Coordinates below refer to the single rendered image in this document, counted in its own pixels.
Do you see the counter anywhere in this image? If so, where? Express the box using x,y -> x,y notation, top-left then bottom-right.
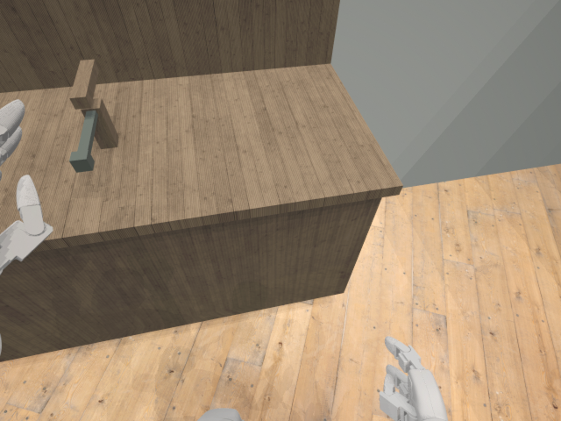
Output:
0,0 -> 403,362

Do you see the left robot hand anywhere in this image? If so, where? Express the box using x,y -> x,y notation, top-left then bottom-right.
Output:
0,99 -> 53,275

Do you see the right robot hand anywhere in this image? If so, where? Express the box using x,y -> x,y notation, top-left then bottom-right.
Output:
380,336 -> 448,421

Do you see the tap lever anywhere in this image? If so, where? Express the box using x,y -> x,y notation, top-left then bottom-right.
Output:
69,111 -> 98,173

